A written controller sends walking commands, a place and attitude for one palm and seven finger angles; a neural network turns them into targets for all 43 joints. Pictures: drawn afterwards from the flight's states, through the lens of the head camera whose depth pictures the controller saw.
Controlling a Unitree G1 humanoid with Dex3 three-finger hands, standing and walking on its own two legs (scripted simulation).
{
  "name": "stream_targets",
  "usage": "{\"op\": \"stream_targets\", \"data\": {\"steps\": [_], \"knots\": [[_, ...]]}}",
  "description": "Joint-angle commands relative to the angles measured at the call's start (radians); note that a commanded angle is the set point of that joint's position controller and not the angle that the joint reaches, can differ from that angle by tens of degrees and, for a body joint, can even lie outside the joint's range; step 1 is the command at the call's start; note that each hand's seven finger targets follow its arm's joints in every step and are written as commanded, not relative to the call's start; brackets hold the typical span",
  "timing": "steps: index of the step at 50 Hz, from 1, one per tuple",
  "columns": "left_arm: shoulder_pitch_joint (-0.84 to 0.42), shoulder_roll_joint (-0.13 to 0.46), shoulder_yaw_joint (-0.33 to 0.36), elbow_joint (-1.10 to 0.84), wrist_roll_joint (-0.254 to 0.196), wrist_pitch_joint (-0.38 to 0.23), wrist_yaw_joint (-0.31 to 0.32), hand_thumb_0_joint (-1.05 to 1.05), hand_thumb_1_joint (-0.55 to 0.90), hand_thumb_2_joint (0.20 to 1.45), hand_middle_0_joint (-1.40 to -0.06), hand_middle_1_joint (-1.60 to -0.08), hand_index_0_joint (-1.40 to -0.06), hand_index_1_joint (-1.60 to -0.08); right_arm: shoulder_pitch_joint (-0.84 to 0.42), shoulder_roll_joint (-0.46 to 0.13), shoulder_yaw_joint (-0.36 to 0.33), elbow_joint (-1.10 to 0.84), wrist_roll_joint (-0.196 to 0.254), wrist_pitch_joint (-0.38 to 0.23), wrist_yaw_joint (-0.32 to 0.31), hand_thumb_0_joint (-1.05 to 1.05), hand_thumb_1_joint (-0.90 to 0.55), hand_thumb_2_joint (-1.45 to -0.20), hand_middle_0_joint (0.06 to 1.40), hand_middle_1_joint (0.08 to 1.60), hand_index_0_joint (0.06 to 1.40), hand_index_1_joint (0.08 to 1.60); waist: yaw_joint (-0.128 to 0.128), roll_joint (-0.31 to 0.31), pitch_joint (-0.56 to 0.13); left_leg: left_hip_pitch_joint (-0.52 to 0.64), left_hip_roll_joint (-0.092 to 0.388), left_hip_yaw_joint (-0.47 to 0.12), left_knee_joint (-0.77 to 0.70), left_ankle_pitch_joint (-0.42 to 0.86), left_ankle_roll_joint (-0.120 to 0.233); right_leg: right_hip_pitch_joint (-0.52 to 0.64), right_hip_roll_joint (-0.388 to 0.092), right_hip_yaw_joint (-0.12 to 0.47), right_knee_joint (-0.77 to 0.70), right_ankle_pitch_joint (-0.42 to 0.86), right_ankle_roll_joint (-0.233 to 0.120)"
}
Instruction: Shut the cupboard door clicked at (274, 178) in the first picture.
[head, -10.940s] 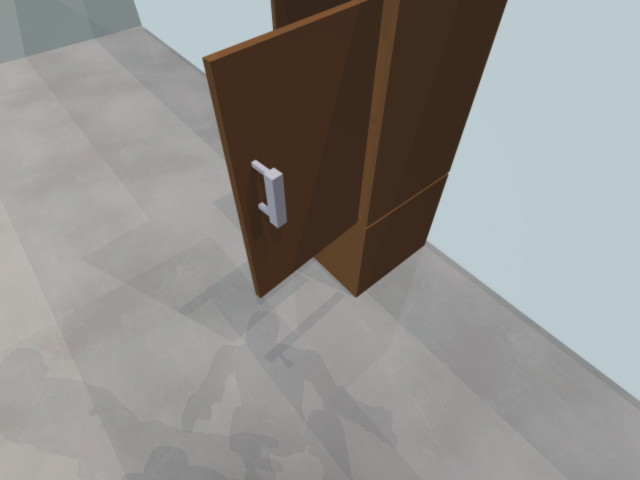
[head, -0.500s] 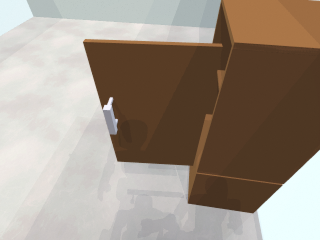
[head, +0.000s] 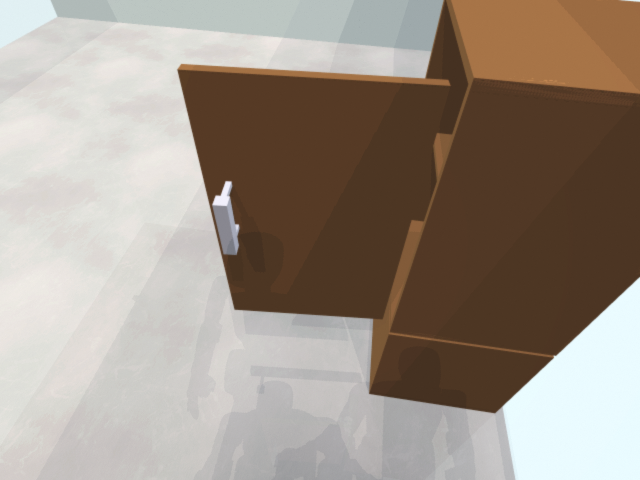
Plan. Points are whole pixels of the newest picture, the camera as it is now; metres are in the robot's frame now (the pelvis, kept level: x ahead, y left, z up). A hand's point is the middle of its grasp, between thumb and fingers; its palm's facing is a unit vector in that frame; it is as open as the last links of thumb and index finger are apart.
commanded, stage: shuffle to correct the standing spot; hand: left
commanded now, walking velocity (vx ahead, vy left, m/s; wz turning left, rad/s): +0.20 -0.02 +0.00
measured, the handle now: (229, 218) +0.52 +0.20 +0.00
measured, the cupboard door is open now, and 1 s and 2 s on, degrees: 95 95 95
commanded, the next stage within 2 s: come to a stop and stand still in 0.16 s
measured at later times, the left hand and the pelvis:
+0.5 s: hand out of the picture +0.06 +0.16 -0.19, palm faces +0.06 -0.99 -0.15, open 7.3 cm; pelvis +0.09 +0.01 -0.01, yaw +0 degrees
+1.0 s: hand out of the picture +0.09 +0.18 -0.18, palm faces +0.01 -0.98 -0.22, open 7.3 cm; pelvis +0.06 +0.00 -0.01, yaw +0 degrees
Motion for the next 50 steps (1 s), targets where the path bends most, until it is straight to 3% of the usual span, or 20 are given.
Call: {"op": "stream_targets", "data": {"steps": [1, 7, 11, 13, 15, 17, 18, 19, 21, 23, 26, 30, 32, 39, 40, 42, 43, 45, 48, 50], "knots": [[0.049, 0.085, 0.025, -0.041, -0.001, -0.026, 0.001, 0.000, 0.900, 0.900, -0.200, -0.300, -0.200, -0.300, 0.026, -0.112, -0.031, -0.036, 0.001, -0.029, -0.006, 0.000, -0.900, -0.900, 0.200, 0.300, 0.200, 0.300, -0.005, 0.031, 0.103, -0.080, 0.147, -0.168, -0.173, -0.309, 0.006, -0.060, -0.050, 0.059, -0.049, -0.190, -0.050], [0.101, 0.018, 0.026, -0.024, 0.000, -0.039, 0.001, 0.000, 0.900, 0.900, -0.200, -0.300, -0.200, -0.300, 0.103, -0.089, -0.043, -0.009, 0.006, -0.048, -0.018, 0.000, -0.900, -0.900, 0.200, 0.300, 0.200, 0.300, -0.004, 0.076, 0.116, -0.031, 0.208, -0.215, -0.180, -0.201, 0.050, -0.068, -0.025, -0.022, 0.085, -0.038, -0.050], [0.153, -0.003, 0.036, -0.003, -0.004, -0.048, 0.007, 0.000, 0.900, 0.900, -0.200, -0.300, -0.200, -0.300, 0.124, -0.054, -0.044, 0.001, 0.008, -0.059, -0.028, 0.000, -0.900, -0.900, 0.200, 0.300, 0.200, 0.300, 0.009, 0.034, 0.091, -0.031, 0.180, -0.154, -0.049, 0.057, 0.048, -0.003, -0.037, 0.013, 0.100, 0.077, -0.069], [0.219, 0.024, 0.047, 0.024, -0.004, -0.054, 0.014, 0.000, 0.900, 0.900, -0.200, -0.300, -0.200, -0.300, 0.102, -0.020, -0.042, -0.012, 0.012, -0.064, -0.029, 0.000, -0.900, -0.900, 0.200, 0.300, 0.200, 0.300, 0.028, -0.069, 0.064, -0.123, 0.102, -0.045, 0.107, 0.106, 0.012, 0.124, -0.103, 0.111, 0.046, 0.232, -0.103], [0.283, 0.067, 0.066, 0.049, -0.006, -0.057, 0.028, 0.000, 0.900, 0.900, -0.200, -0.300, -0.200, -0.300, 0.063, 0.024, -0.036, -0.036, 0.011, -0.061, -0.030, 0.000, -0.900, -0.900, 0.200, 0.300, 0.200, 0.300, 0.041, -0.229, 0.049, -0.275, 0.039, 0.041, 0.277, -0.098, -0.037, 0.249, -0.253, 0.290, -0.030, 0.499, -0.184], [0.238, 0.037, 0.059, 0.038, 0.000, -0.049, 0.040, 0.000, 0.900, 0.900, -0.200, -0.300, -0.200, -0.300, 0.020, 0.049, -0.035, -0.044, 0.016, -0.050, -0.036, 0.000, -0.900, -0.900, 0.200, 0.300, 0.200, 0.300, 0.027, -0.139, 0.072, -0.245, 0.066, 0.004, 0.231, -0.227, -0.051, 0.201, -0.269, 0.256, -0.011, 0.735, -0.215], [0.179, 0.030, 0.054, 0.024, -0.002, -0.043, 0.044, 0.000, 0.900, 0.900, -0.200, -0.300, -0.200, -0.300, 0.056, 0.061, -0.035, -0.024, 0.022, -0.045, -0.036, 0.000, -0.900, -0.900, 0.200, 0.300, 0.200, 0.300, -0.010, -0.096, 0.072, -0.130, 0.077, -0.001, 0.097, -0.099, -0.052, 0.132, -0.228, 0.182, 0.031, 0.755, -0.177], [0.121, 0.012, 0.047, 0.004, -0.011, -0.038, 0.045, 0.000, 0.900, 0.900, -0.200, -0.300, -0.200, -0.300, 0.125, 0.050, -0.036, 0.008, 0.021, -0.046, -0.037, 0.000, -0.900, -0.900, 0.200, 0.300, 0.200, 0.300, -0.049, -0.017, 0.037, 0.047, 0.100, -0.024, -0.028, 0.275, -0.048, 0.042, -0.137, 0.079, 0.108, 0.699, -0.104], [0.101, -0.032, 0.035, -0.007, -0.014, -0.032, 0.054, 0.000, 0.900, 0.900, -0.200, -0.300, -0.200, -0.300, 0.193, -0.017, -0.046, 0.048, 0.012, -0.052, -0.051, 0.000, -0.900, -0.900, 0.200, 0.300, 0.200, 0.300, -0.044, 0.156, -0.016, 0.218, 0.220, -0.103, 0.032, 0.974, -0.006, -0.016, -0.043, -0.015, 0.142, 0.271, -0.014], [0.086, -0.033, 0.031, -0.008, -0.015, -0.018, 0.056, 0.000, 0.900, 0.900, -0.200, -0.300, -0.200, -0.300, 0.175, -0.028, -0.044, 0.052, 0.010, -0.043, -0.056, 0.000, -0.900, -0.900, 0.200, 0.300, 0.200, 0.300, -0.032, 0.156, 0.035, 0.262, 0.271, -0.141, 0.010, 1.179, 0.026, -0.087, -0.020, -0.035, 0.140, -0.083, -0.004], [0.080, -0.039, 0.036, -0.011, -0.014, -0.014, 0.048, 0.000, 0.900, 0.900, -0.200, -0.300, -0.200, -0.300, 0.123, -0.032, -0.044, 0.023, 0.006, -0.039, -0.059, 0.000, -0.900, -0.900, 0.200, 0.300, 0.200, 0.300, -0.012, 0.119, 0.053, 0.219, 0.238, -0.114, -0.012, 1.023, 0.021, -0.034, -0.031, -0.034, 0.059, -0.023, -0.015], [0.118, 0.002, 0.038, 0.019, -0.012, -0.035, 0.045, 0.000, 0.900, 0.900, -0.200, -0.300, -0.200, -0.300, 0.071, -0.011, -0.042, -0.003, 0.009, -0.032, -0.054, 0.000, -0.900, -0.900, 0.200, 0.300, 0.200, 0.300, -0.003, 0.001, -0.004, 0.109, 0.140, -0.060, -0.006, 0.556, -0.034, 0.145, -0.110, 0.040, -0.003, 0.601, -0.054], [0.097, 0.016, 0.036, 0.010, -0.012, -0.037, 0.046, 0.000, 0.900, 0.900, -0.200, -0.300, -0.200, -0.300, 0.070, -0.014, -0.043, -0.001, 0.008, -0.031, -0.051, 0.000, -0.900, -0.900, 0.200, 0.300, 0.200, 0.300, -0.009, -0.023, -0.027, 0.114, 0.135, -0.049, -0.027, 0.526, -0.041, 0.164, -0.120, 0.028, 0.022, 0.685, -0.053], [0.044, 0.021, 0.031, -0.006, -0.013, -0.030, 0.040, 0.000, 0.900, 0.900, -0.200, -0.300, -0.200, -0.300, 0.062, -0.022, -0.034, 0.018, 0.005, -0.031, -0.043, 0.000, -0.900, -0.900, 0.200, 0.300, 0.200, 0.300, -0.005, 0.014, 0.016, 0.135, 0.147, -0.065, -0.092, 0.479, -0.033, 0.121, -0.101, 0.021, -0.042, 0.441, -0.042], [0.101, 0.067, 0.027, 0.019, 0.004, -0.055, 0.069, 0.000, 0.900, 0.900, -0.200, -0.300, -0.200, -0.300, -0.005, -0.086, -0.043, -0.070, 0.012, -0.043, -0.026, 0.000, -0.900, -0.900, 0.200, 0.300, 0.200, 0.300, 0.021, -0.113, 0.085, 0.005, 0.158, -0.047, 0.122, 0.574, -0.045, 0.044, -0.114, 0.043, -0.036, 0.669, -0.011], [0.035, 0.056, 0.016, -0.038, -0.010, -0.064, 0.054, 0.000, 0.900, 0.900, -0.200, -0.300, -0.200, -0.300, 0.053, -0.031, -0.030, -0.091, 0.001, -0.044, -0.017, 0.000, -0.900, -0.900, 0.200, 0.300, 0.200, 0.300, -0.021, -0.044, 0.010, -0.022, 0.125, -0.069, 0.028, 0.143, -0.035, 0.072, -0.139, 0.062, 0.000, 0.485, -0.061], [0.020, 0.058, 0.018, -0.047, -0.011, -0.069, 0.044, 0.000, 0.900, 0.900, -0.200, -0.300, -0.200, -0.300, 0.074, -0.018, -0.026, -0.090, -0.007, -0.051, -0.013, 0.000, -0.900, -0.900, 0.200, 0.300, 0.200, 0.300, -0.024, 0.111, -0.066, 0.023, 0.116, -0.066, 0.014, 0.275, -0.032, 0.112, -0.127, 0.057, 0.044, 0.522, -0.079], [0.027, 0.057, 0.018, -0.051, -0.018, -0.063, 0.038, 0.000, 0.900, 0.900, -0.200, -0.300, -0.200, -0.300, 0.091, -0.041, -0.023, -0.093, -0.006, -0.056, -0.022, 0.000, -0.900, -0.900, 0.200, 0.300, 0.200, 0.300, -0.017, 0.124, -0.111, 0.068, 0.148, -0.093, 0.027, 0.480, -0.015, 0.114, -0.090, 0.022, 0.076, 0.375, -0.081], [0.008, 0.035, 0.011, -0.046, -0.015, -0.041, 0.033, 0.000, 0.900, 0.900, -0.200, -0.300, -0.200, -0.300, 0.072, -0.042, -0.017, -0.104, -0.004, -0.049, -0.029, 0.000, -0.900, -0.900, 0.200, 0.300, 0.200, 0.300, -0.009, 0.068, 0.018, 0.019, 0.157, -0.102, -0.014, 0.417, 0.000, 0.053, -0.061, 0.008, 0.041, 0.185, -0.067], [0.010, 0.029, 0.010, -0.044, -0.014, -0.031, 0.028, 0.000, 0.900, 0.900, -0.200, -0.300, -0.200, -0.300, 0.063, -0.044, -0.014, -0.109, -0.002, -0.044, -0.026, 0.000, -0.900, -0.900, 0.200, 0.300, 0.200, 0.300, -0.005, 0.033, 0.078, -0.028, 0.149, -0.105, -0.061, 0.199, 0.001, 0.027, -0.060, 0.026, 0.003, 0.080, -0.066]]}}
